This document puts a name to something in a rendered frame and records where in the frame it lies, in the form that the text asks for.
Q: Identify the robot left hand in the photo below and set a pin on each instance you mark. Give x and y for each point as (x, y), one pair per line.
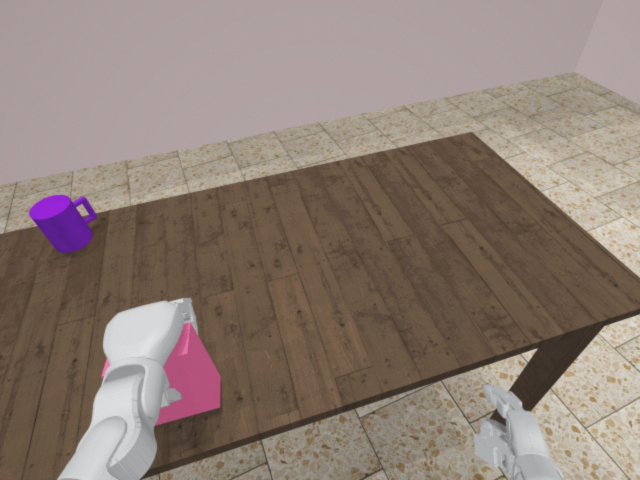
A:
(149, 331)

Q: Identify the robot left forearm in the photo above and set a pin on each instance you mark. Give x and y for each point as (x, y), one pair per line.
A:
(120, 443)

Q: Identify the sponge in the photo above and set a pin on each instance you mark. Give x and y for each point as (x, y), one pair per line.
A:
(189, 370)

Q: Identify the robot right forearm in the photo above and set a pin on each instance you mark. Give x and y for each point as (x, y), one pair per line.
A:
(535, 467)

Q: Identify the robot right hand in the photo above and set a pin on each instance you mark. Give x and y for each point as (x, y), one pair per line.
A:
(500, 445)

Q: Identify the table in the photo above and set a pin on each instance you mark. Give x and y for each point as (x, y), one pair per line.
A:
(316, 291)

